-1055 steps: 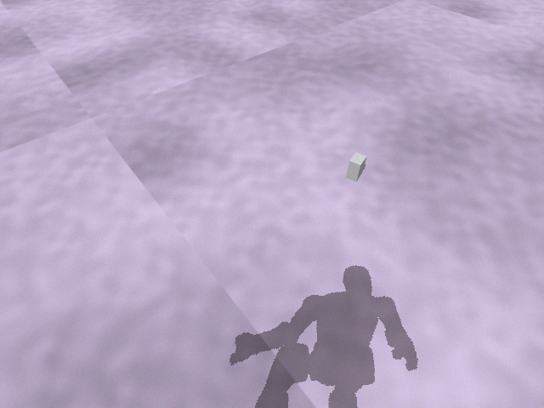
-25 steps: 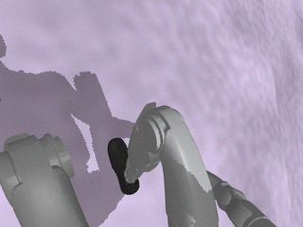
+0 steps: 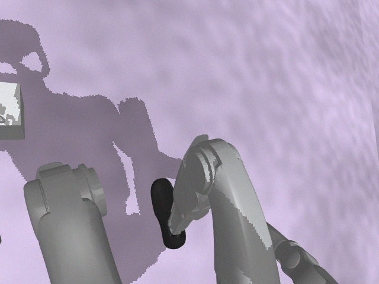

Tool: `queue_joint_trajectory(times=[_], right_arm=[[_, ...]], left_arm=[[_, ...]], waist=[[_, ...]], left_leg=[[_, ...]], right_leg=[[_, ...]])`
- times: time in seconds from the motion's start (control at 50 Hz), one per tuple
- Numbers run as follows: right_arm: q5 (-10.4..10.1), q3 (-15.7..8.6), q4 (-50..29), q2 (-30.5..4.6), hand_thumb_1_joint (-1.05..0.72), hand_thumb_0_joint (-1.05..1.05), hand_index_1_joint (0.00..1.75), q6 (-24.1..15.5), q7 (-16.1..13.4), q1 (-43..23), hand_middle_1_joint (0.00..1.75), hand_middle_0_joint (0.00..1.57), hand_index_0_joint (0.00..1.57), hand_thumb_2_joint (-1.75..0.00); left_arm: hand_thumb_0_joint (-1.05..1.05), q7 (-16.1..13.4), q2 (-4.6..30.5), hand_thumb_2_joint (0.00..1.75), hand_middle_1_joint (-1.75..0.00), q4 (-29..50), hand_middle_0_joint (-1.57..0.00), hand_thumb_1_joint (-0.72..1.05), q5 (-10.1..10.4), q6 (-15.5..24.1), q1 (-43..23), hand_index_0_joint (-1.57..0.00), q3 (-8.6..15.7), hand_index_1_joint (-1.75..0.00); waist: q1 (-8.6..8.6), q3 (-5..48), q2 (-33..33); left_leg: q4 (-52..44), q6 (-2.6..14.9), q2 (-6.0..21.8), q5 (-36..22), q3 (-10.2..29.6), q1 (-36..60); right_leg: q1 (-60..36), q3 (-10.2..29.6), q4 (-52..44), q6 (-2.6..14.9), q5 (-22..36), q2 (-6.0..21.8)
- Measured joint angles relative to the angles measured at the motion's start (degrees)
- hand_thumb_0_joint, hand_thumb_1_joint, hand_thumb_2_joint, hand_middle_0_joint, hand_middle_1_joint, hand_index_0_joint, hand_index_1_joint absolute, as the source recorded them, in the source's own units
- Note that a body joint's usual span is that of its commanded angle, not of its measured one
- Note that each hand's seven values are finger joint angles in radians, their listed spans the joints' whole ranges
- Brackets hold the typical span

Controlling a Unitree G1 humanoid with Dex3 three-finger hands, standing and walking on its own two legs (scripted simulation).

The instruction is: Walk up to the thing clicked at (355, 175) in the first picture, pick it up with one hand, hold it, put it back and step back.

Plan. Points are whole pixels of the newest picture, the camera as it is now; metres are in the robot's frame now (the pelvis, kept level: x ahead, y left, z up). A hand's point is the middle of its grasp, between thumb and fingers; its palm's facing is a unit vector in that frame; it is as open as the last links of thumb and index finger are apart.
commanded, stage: rise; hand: left
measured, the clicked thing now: (3, 113) +0.45 +0.26 -0.25
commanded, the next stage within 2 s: home in 0.14 s
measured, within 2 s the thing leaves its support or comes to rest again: neither
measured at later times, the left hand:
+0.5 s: hand out of the picture +0.40 +0.39 -0.02, palm faces +0.31 -0.85 -0.44, open 17.4 cm
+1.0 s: hand out of the picture +0.30 +0.29 +0.17, palm faces +0.28 -0.88 -0.39, open 17.2 cm
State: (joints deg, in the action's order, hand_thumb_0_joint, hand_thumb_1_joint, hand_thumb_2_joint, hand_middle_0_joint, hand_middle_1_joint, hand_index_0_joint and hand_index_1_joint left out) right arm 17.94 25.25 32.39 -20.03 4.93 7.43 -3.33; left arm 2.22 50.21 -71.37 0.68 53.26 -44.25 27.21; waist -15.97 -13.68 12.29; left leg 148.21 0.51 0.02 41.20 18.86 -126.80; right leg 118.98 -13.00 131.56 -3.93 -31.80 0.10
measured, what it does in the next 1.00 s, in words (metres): rises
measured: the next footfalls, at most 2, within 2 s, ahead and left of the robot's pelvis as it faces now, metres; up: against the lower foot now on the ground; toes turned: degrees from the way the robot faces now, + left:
none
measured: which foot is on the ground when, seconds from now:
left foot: down 0.00-1.00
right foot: down 0.00-1.00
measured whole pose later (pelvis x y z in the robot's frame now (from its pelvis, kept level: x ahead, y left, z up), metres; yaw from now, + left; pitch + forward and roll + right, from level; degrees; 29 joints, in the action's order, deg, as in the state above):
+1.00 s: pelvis +0.06 -0.01 +0.28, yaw +12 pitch +27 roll -3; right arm -2.0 0.3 29.7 -13.8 3.3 -5.5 6.3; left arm -6.0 20.5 -29.0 -1.9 -3.6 -5.2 8.9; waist -3.2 10.2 -0.2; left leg 90.6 -0.6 2.5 36.7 2.7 -80.7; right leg 80.8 -3.0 86.9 -0.7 -32.8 2.1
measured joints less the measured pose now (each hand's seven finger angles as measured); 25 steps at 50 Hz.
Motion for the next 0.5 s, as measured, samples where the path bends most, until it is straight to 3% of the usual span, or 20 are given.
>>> queue_joint_trajectory(times=[0.1, 0.2, 0.28, 0.34, 0.4, 0.5], right_arm=[[-3.61, -2.89, 1.23, -0.51, -0.91, -0.01, 0.3, -0.16, -0.19, 1.94, 0.3, 0.21, 0.2, -0.9], [-6.99, -7.72, 1.37, 1.32, -0.9, 0.0, 0.3, 1.29, -0.36, 3.64, 0.3, 0.21, 0.2, -0.9], [-9.06, -10.25, 1.0, 2.76, -0.93, 0.0, 0.3, 2.95, -0.53, 5.72, 0.3, 0.21, 0.2, -0.91], [-10.45, -12.28, 0.81, 3.55, -0.93, 0.0, 0.3, 3.98, -1.07, 7.7, 0.3, 0.21, 0.2, -0.91], [-11.86, -14.82, 1.07, 3.99, -0.92, 0.0, 0.3, 4.67, -1.61, 9.79, 0.3, 0.21, 0.2, -0.91], [-14.66, -19.75, 2.37, 4.23, -0.91, 0.0, 0.3, 5.53, -2.47, 12.08, 0.3, 0.21, 0.2, -0.9]], left_arm=[[-0.01, 3.64, -2.85, 0.06, -0.09, 1.12, -0.07, -0.61, 3.49, -4.95, 0.59, -0.06, -3.51, -0.1], [-0.01, 3.0, -3.92, 0.06, -0.09, 0.02, -0.07, -0.59, -4.76, -13.29, -0.55, -0.06, -4.28, -0.1], [-0.01, 2.27, -4.23, 0.06, -0.1, 2.94, -0.09, -0.57, -9.42, -19.83, -0.04, -0.08, -2.39, -0.1], [-0.01, 1.4, -3.9, 0.07, -0.09, 5.26, -0.09, -0.56, -10.64, -24.25, 0.83, -0.08, -1.06, -0.09], [-0.01, 0.66, -4.46, 0.07, -0.08, 8.07, -0.08, -0.54, -10.55, -28.59, 2.55, -0.08, -0.74, -0.08], [-0.01, 0.1, -8.95, 0.07, -0.07, 15.74, -0.07, -0.53, -9.2, -35.89, 8.16, -0.06, -3.91, -0.07]], waist=[[1.24, 3.72, -3.5], [2.11, 6.42, -4.95], [2.4, 9.17, -6.01], [2.87, 11.57, -7.32], [4.13, 14.3, -9.03], [7.6, 18.59, -11.73]], left_leg=[[-2.0, 0.95, 0.04, -0.88, -2.61, -0.86], [-4.09, 1.43, 0.67, -1.68, -5.01, -1.43], [-6.32, 1.39, 0.88, -1.88, -6.93, -1.52], [-8.13, 1.25, 0.9, -1.67, -8.33, -1.24], [-10.2, 1.17, 0.97, -1.39, -9.86, -0.74], [-14.88, 1.33, 1.12, -1.26, -12.66, 1.37]], right_leg=[[1.01, 1.78, -0.59, 0.03, -0.29, 0.7], [2.51, 3.55, -1.3, 0.72, 0.05, 0.85], [3.57, 5.02, -2.09, 1.09, -0.23, 1.23], [4.04, 6.13, -2.75, 1.23, -0.85, 1.6], [4.36, 7.36, -3.64, 1.35, -1.52, 1.92], [3.67, 9.6, -6.32, 1.29, -2.34, 2.35]])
